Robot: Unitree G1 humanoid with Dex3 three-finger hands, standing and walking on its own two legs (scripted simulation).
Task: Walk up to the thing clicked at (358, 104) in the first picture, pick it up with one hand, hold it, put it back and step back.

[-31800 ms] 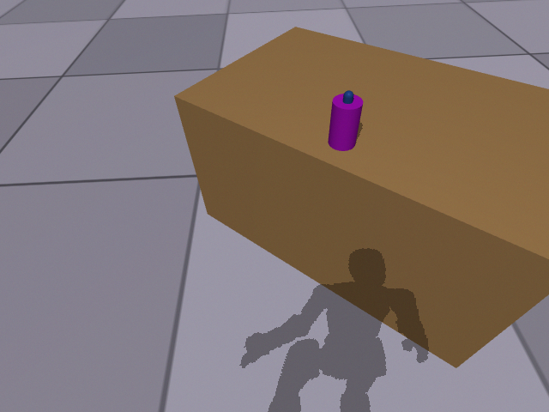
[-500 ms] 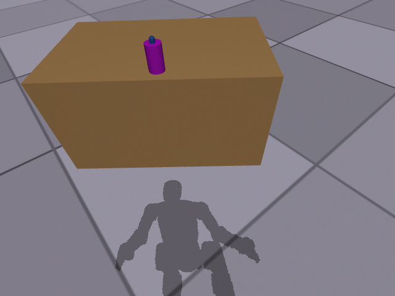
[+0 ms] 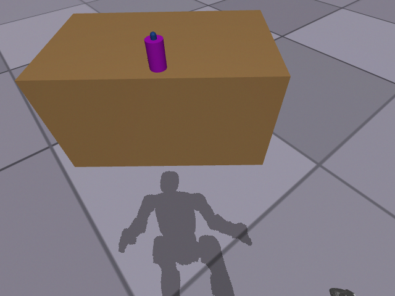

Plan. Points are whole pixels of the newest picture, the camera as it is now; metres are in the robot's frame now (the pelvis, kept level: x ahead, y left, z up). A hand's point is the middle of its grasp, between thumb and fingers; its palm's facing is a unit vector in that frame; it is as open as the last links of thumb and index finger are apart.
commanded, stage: step back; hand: left
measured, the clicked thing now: (155, 50) +1.06 +0.21 -0.04
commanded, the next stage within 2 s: stand in 0.12 s
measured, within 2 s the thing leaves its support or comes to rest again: neither
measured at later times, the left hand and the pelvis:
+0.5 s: hand out of the picture +0.09 +0.24 -0.15, palm faces -0.05 -0.95 -0.32, open 7.4 cm; pelvis +0.00 +0.00 +0.01, yaw -1 degrees
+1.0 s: hand out of the picture +0.06 +0.25 -0.14, palm faces -0.04 -0.94 -0.34, open 7.4 cm; pelvis -0.02 +0.00 +0.01, yaw +0 degrees
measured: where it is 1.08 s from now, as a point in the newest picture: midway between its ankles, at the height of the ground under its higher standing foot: outside the picture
